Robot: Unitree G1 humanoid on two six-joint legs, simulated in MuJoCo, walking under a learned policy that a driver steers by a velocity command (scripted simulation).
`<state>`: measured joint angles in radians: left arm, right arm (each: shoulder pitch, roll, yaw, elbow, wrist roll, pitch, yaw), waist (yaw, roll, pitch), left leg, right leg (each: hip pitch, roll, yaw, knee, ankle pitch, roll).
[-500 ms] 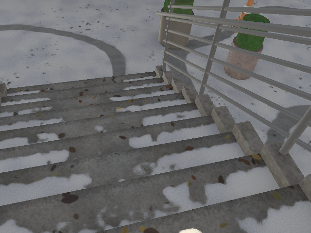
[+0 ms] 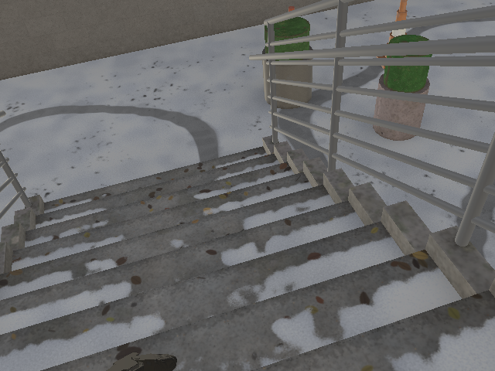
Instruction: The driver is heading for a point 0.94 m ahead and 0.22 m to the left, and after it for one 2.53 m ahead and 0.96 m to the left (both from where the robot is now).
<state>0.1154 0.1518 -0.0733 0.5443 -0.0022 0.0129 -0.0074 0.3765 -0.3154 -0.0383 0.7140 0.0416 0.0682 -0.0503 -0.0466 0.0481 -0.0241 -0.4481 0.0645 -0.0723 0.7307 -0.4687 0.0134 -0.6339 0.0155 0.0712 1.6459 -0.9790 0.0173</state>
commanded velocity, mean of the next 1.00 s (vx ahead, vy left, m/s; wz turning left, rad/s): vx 0.29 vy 0.00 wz -0.01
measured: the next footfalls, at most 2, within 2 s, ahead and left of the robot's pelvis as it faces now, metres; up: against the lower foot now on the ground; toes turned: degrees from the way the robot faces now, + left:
left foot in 0.66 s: +0.10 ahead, +0.21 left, -0.17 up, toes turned -3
right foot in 1.36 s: +0.53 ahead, -0.04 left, -0.34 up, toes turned +1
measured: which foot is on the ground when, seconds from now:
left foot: up 0.00-0.64, down 0.66-1.00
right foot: down 0.00-0.66, up 0.68-1.00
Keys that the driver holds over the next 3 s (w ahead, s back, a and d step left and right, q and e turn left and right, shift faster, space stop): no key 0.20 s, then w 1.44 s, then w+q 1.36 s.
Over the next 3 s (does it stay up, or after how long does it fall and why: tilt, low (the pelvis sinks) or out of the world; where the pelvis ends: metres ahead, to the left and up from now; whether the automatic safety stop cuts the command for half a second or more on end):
stays up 1.26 0.18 -0.56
